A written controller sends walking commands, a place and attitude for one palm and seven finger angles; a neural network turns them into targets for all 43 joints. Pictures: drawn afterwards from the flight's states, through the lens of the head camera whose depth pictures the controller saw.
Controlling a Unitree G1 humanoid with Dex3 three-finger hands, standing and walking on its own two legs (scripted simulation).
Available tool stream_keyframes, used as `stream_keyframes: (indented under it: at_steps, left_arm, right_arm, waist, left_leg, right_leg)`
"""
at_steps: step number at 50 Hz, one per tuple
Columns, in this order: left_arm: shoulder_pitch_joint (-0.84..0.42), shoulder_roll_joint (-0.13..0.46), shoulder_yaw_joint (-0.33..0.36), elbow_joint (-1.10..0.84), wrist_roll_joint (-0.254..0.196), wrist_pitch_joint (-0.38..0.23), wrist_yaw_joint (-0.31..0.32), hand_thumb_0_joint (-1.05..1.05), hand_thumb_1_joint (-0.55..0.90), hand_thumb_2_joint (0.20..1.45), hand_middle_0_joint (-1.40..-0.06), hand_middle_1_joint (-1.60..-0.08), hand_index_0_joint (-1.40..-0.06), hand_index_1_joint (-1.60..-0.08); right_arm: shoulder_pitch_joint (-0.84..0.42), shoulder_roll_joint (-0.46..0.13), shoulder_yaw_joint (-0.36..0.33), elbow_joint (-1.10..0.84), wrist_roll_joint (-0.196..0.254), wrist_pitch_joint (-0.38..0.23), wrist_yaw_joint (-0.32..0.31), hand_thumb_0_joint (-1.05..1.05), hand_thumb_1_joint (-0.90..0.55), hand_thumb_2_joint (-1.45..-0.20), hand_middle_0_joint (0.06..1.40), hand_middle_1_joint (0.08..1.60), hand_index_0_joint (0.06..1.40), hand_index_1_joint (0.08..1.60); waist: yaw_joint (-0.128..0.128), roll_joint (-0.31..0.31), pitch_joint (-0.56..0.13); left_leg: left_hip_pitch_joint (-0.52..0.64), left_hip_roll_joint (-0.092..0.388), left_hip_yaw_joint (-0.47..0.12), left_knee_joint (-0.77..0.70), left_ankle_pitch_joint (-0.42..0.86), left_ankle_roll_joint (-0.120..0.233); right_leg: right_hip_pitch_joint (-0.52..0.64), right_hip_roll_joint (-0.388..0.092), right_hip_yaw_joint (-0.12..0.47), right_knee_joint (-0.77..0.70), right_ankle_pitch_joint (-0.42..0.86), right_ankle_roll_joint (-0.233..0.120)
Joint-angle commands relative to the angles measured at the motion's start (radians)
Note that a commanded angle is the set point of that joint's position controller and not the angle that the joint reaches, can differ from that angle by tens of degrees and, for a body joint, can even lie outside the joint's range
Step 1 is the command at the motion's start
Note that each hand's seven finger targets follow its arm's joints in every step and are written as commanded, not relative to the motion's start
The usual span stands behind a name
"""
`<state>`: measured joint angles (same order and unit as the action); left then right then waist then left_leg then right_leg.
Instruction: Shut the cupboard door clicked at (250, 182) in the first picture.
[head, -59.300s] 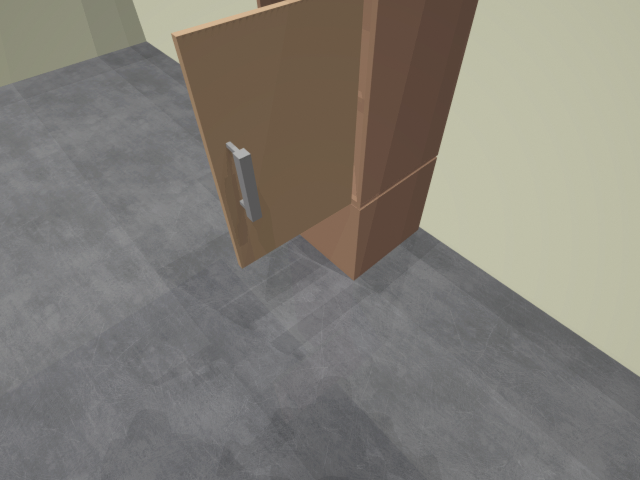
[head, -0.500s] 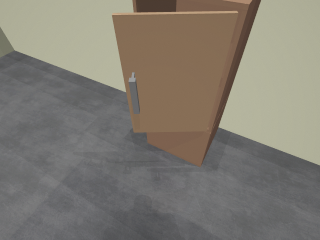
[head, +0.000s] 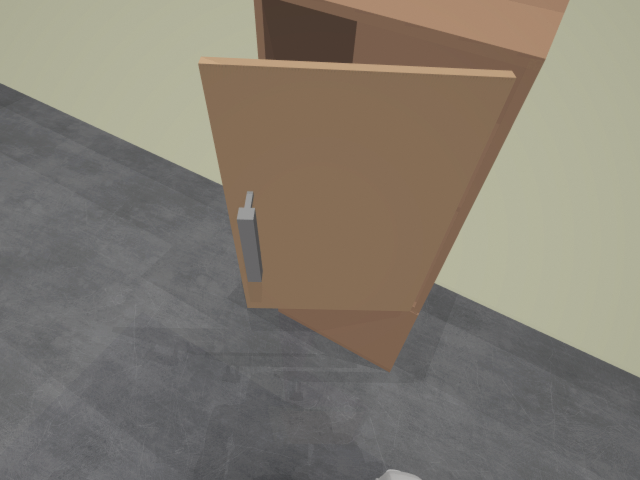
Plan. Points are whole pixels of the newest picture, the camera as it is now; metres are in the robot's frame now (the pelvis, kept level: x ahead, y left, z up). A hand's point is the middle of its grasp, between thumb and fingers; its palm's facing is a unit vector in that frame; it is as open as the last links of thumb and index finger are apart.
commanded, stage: come to a stop and stand still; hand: left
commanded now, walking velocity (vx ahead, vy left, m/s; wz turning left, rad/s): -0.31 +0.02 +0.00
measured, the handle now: (252, 238) +0.50 +0.15 -0.05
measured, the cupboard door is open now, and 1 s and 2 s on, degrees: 30 30 30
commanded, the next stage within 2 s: look again from close up in 1.34 s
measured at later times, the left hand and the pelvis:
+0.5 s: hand out of the picture +0.10 +0.19 -0.20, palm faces +0.06 -0.98 -0.19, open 7.3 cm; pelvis +0.03 +0.00 -0.02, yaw +0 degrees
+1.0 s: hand out of the picture +0.00 +0.17 -0.17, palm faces -0.02 -0.98 -0.20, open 7.4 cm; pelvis -0.02 +0.00 +0.00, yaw -2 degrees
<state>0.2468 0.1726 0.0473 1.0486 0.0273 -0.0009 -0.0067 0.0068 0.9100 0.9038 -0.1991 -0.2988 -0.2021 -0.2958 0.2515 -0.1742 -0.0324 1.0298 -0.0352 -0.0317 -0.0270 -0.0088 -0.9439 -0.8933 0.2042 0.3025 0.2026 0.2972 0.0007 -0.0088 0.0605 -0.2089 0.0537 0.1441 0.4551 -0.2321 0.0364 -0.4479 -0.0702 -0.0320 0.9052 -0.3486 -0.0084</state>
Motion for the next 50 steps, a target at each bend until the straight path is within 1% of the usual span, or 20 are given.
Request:
stream_keyframes:
  at_steps: [1, 4, 5, 7, 8, 10, 12, 16, 20, 21, 22, 23, 24, 25, 28, 36, 39, 42, 45, 50]
  left_arm:
    - [0.068, -0.002, -0.006, -0.02, -0.004, 0.003, 0.006, 0.0, 0.9, 0.9, -0.2, -0.3, -0.2, -0.3]
    - [0.125, 0.082, 0.005, -0.005, -0.004, -0.007, 0.019, 0.0, 0.9, 0.9, -0.2, -0.3, -0.2, -0.3]
    - [0.109, 0.142, 0.01, -0.014, 0.002, -0.015, 0.027, 0.0, 0.9, 0.9, -0.2, -0.3, -0.2, -0.3]
    - [0.056, 0.213, 0.014, -0.036, 0.002, -0.01, 0.027, 0.0, 0.9, 0.9, -0.2, -0.3, -0.2, -0.3]
    - [0.031, 0.208, 0.015, -0.042, 0.002, -0.004, 0.031, 0.0, 0.9, 0.9, -0.2, -0.3, -0.2, -0.3]
    - [0.023, 0.197, 0.023, -0.032, 0.0, -0.006, 0.046, 0.0, 0.9, 0.9, -0.2, -0.3, -0.2, -0.3]
    - [0.016, 0.197, 0.036, -0.048, 0.004, 0.002, 0.056, 0.0, 0.9, 0.9, -0.2, -0.3, -0.2, -0.3]
    - [-0.026, 0.208, 0.05, -0.082, 0.007, 0.013, 0.063, 0.0, 0.9, 0.9, -0.2, -0.3, -0.2, -0.3]
    - [-0.078, 0.189, 0.046, -0.095, 0.004, 0.023, 0.055, 0.0, 0.9, 0.9, -0.2, -0.3, -0.2, -0.3]
    - [-0.075, 0.164, 0.04, -0.102, -0.006, 0.03, 0.052, 0.0, 0.9, 0.9, -0.2, -0.3, -0.2, -0.3]
    - [-0.059, 0.102, 0.03, -0.118, -0.013, 0.041, 0.048, 0.0, 0.9, 0.9, -0.2, -0.3, -0.2, -0.3]
    - [-0.086, 0.085, 0.022, -0.128, -0.013, 0.054, 0.05, 0.0, 0.9, 0.9, -0.2, -0.3, -0.2, -0.3]
    - [-0.084, 0.099, 0.028, -0.13, -0.011, 0.062, 0.048, 0.0, 0.9, 0.9, -0.2, -0.3, -0.2, -0.3]
    - [-0.076, 0.104, 0.031, -0.116, -0.002, 0.076, 0.049, 0.0, 0.9, 0.9, -0.2, -0.3, -0.2, -0.3]
    - [-0.029, 0.11, 0.032, -0.076, -0.005, 0.067, 0.04, 0.0, 0.9, 0.9, -0.2, -0.3, -0.2, -0.3]
    - [-0.019, 0.076, -0.006, -0.06, -0.016, 0.038, 0.042, 0.0, 0.9, 0.9, -0.2, -0.3, -0.2, -0.3]
    - [0.08, 0.072, -0.011, -0.008, -0.014, 0.026, 0.048, 0.0, 0.9, 0.9, -0.2, -0.3, -0.2, -0.3]
    - [0.048, 0.112, -0.02, 0.003, -0.012, 0.007, 0.051, 0.0, 0.9, 0.9, -0.2, -0.3, -0.2, -0.3]
    - [0.065, 0.081, -0.026, 0.023, -0.015, -0.005, 0.054, 0.0, 0.9, 0.9, -0.2, -0.3, -0.2, -0.3]
    - [0.076, 0.068, -0.036, 0.035, -0.016, 0.001, 0.053, 0.0, 0.9, 0.9, -0.2, -0.3, -0.2, -0.3]
  right_arm:
    - [0.012, -0.122, -0.019, -0.03, 0.008, 0.0, -0.007, 0.0, -0.9, -0.9, 0.2, 0.3, 0.2, 0.3]
    - [0.013, -0.111, -0.024, -0.017, 0.023, 0.018, -0.005, 0.0, -0.9, -0.9, 0.2, 0.3, 0.2, 0.3]
    - [0.039, -0.078, -0.02, -0.017, 0.029, 0.024, 0.0, 0.0, -0.9, -0.9, 0.2, 0.3, 0.2, 0.3]
    - [0.124, -0.056, -0.026, -0.003, 0.036, 0.053, 0.008, 0.0, -0.9, -0.9, 0.2, 0.3, 0.2, 0.3]
    - [0.107, -0.038, -0.028, -0.003, 0.034, 0.064, 0.005, 0.0, -0.9, -0.9, 0.2, 0.3, 0.2, 0.3]
    - [0.09, -0.069, -0.032, -0.006, 0.034, 0.074, -0.005, 0.0, -0.9, -0.9, 0.2, 0.3, 0.2, 0.3]
    - [0.06, -0.087, -0.034, -0.022, 0.038, 0.072, -0.006, 0.0, -0.9, -0.9, 0.2, 0.3, 0.2, 0.3]
    - [0.018, -0.072, -0.031, -0.047, 0.034, 0.075, 0.004, 0.0, -0.9, -0.9, 0.2, 0.3, 0.2, 0.3]
    - [0.104, -0.061, -0.03, -0.027, 0.031, 0.064, 0.008, 0.0, -0.9, -0.9, 0.2, 0.3, 0.2, 0.3]
    - [0.124, -0.093, -0.031, -0.024, 0.028, 0.057, 0.01, 0.0, -0.9, -0.9, 0.2, 0.3, 0.2, 0.3]
    - [0.097, -0.169, -0.044, -0.047, 0.016, 0.048, 0.009, 0.0, -0.9, -0.9, 0.2, 0.3, 0.2, 0.3]
    - [0.034, -0.218, -0.052, -0.08, 0.007, 0.055, 0.001, 0.0, -0.9, -0.9, 0.2, 0.3, 0.2, 0.3]
    - [-0.024, -0.207, -0.041, -0.1, 0.001, 0.058, -0.005, 0.0, -0.9, -0.9, 0.2, 0.3, 0.2, 0.3]
    - [-0.056, -0.175, -0.03, -0.101, 0.002, 0.051, -0.012, 0.0, -0.9, -0.9, 0.2, 0.3, 0.2, 0.3]
    - [-0.062, -0.147, -0.014, -0.1, 0.007, 0.041, -0.022, 0.0, -0.9, -0.9, 0.2, 0.3, 0.2, 0.3]
    - [0.054, -0.144, -0.019, -0.026, 0.02, 0.028, -0.022, 0.0, -0.9, -0.9, 0.2, 0.3, 0.2, 0.3]
    - [0.025, -0.133, -0.017, -0.013, 0.032, 0.027, -0.018, 0.0, -0.9, -0.9, 0.2, 0.3, 0.2, 0.3]
    - [0.019, -0.082, -0.004, -0.003, 0.039, 0.03, -0.004, 0.0, -0.9, -0.9, 0.2, 0.3, 0.2, 0.3]
    - [0.05, -0.086, -0.004, 0.037, 0.029, 0.025, -0.003, 0.0, -0.9, -0.9, 0.2, 0.3, 0.2, 0.3]
    - [0.066, -0.083, 0.009, 0.079, 0.028, 0.034, 0.001, 0.0, -0.9, -0.9, 0.2, 0.3, 0.2, 0.3]
  waist:
    - [0.018, 0.104, -0.006]
    - [0.045, 0.029, -0.063]
    - [0.032, -0.084, -0.047]
    - [-0.012, -0.139, -0.077]
    - [-0.011, -0.113, -0.064]
    - [0.011, -0.269, -0.093]
    - [0.032, -0.23, -0.143]
    - [0.035, -0.162, -0.193]
    - [-0.018, -0.172, -0.189]
    - [-0.028, -0.096, -0.181]
    - [-0.017, 0.178, -0.145]
    - [-0.021, 0.296, -0.069]
    - [-0.003, 0.207, -0.04]
    - [0.014, 0.258, 0.004]
    - [0.03, 0.147, 0.012]
    - [-0.022, 0.128, -0.119]
    - [0.013, 0.058, -0.133]
    - [-0.022, -0.051, -0.03]
    - [-0.018, -0.131, -0.069]
    - [-0.014, -0.068, 0.06]
  left_leg:
    - [-0.091, 0.195, -0.119, -0.159, 0.236, 0.1]
    - [-0.058, 0.109, -0.059, 0.01, 0.172, 0.005]
    - [-0.125, 0.04, -0.047, 0.067, 0.011, -0.036]
    - [-0.049, -0.029, -0.033, 0.224, -0.282, -0.055]
    - [-0.056, -0.033, -0.052, 0.296, -0.315, -0.055]
    - [-0.14, -0.022, -0.101, 0.425, -0.361, -0.063]
    - [-0.21, -0.039, -0.143, 0.513, -0.367, -0.069]
    - [-0.191, -0.043, -0.148, 0.434, -0.301, -0.085]
    - [0.024, -0.055, -0.096, 0.041, -0.028, -0.078]
    - [0.116, -0.009, -0.128, -0.06, 0.065, -0.069]
    - [0.099, 0.177, -0.353, -0.164, 0.192, -0.006]
    - [-0.056, 0.3, -0.435, -0.214, 0.312, 0.078]
    - [-0.156, 0.292, -0.369, -0.205, 0.256, 0.126]
    - [-0.181, 0.247, -0.348, -0.224, 0.275, 0.111]
    - [-0.056, 0.179, -0.259, -0.166, 0.376, 0.09]
    - [0.212, 0.207, -0.286, -0.112, 0.595, 0.135]
    - [0.129, 0.149, -0.261, -0.081, 0.412, 0.07]
    - [0.064, 0.031, -0.179, -0.097, 0.102, -0.021]
    - [0.13, 0.05, -0.174, -0.088, 0.229, -0.01]
    - [0.084, 0.041, -0.173, -0.15, 0.04, -0.015]
  right_leg:
    - [0.166, 0.024, -0.044, -0.231, 0.132, 0.032]
    - [0.292, -0.003, 0.012, -0.472, 0.387, 0.032]
    - [0.311, -0.101, 0.166, -0.485, 0.6, -0.014]
    - [0.229, -0.279, 0.215, -0.544, 0.704, -0.132]
    - [0.212, -0.281, 0.234, -0.539, 0.744, -0.156]
    - [0.297, -0.294, 0.257, -0.507, 0.969, -0.206]
    - [0.387, -0.307, 0.245, -0.474, 1.056, -0.224]
    - [0.388, -0.281, 0.199, -0.466, 0.927, -0.204]
    - [0.253, -0.199, 0.148, -0.418, 0.576, -0.112]
    - [0.161, -0.146, 0.112, -0.363, 0.386, -0.064]
    - [0.041, -0.015, 0.021, -0.248, 0.049, 0.006]
    - [0.035, 0.05, 0.027, -0.099, -0.207, 0.031]
    - [0.095, 0.043, 0.088, 0.004, -0.185, 0.016]
    - [0.07, 0.05, 0.109, 0.067, -0.167, 0.013]
    - [0.012, 0.061, 0.116, 0.136, -0.073, 0.026]
    - [0.145, 0.045, 0.044, -0.283, -0.089, 0.029]
    - [0.306, 0.039, 0.054, -0.535, 0.149, 0.013]
    - [0.241, -0.092, 0.178, -0.601, 0.228, -0.054]
    - [0.258, -0.04, 0.136, -0.566, 0.306, -0.037]
    - [0.187, -0.034, 0.148, -0.637, 0.072, -0.032]
